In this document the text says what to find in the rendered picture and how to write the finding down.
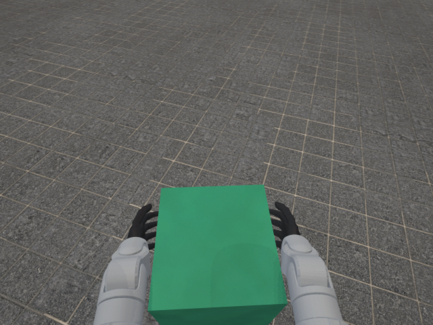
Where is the robot right forearm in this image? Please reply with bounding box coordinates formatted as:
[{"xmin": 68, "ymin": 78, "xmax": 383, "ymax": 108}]
[{"xmin": 281, "ymin": 234, "xmax": 348, "ymax": 325}]

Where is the left robot hand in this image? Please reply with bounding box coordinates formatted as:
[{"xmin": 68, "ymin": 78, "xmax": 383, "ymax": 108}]
[{"xmin": 127, "ymin": 204, "xmax": 158, "ymax": 250}]

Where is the carton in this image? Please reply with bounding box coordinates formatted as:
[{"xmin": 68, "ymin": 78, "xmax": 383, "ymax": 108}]
[{"xmin": 148, "ymin": 185, "xmax": 288, "ymax": 325}]

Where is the robot left forearm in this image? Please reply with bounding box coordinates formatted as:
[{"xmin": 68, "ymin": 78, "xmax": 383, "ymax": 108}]
[{"xmin": 93, "ymin": 237, "xmax": 151, "ymax": 325}]

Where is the right robot hand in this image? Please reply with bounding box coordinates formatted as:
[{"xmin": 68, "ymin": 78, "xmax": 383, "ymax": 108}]
[{"xmin": 269, "ymin": 202, "xmax": 300, "ymax": 249}]

